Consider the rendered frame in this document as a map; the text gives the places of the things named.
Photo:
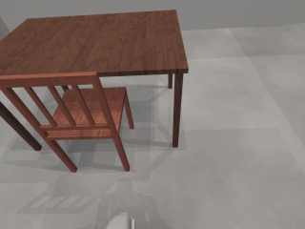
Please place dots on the table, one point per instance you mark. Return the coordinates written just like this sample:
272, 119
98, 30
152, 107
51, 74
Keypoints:
111, 44

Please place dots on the chair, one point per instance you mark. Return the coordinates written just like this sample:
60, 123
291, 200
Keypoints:
92, 113

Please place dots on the robot left thigh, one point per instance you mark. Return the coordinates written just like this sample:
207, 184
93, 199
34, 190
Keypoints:
122, 222

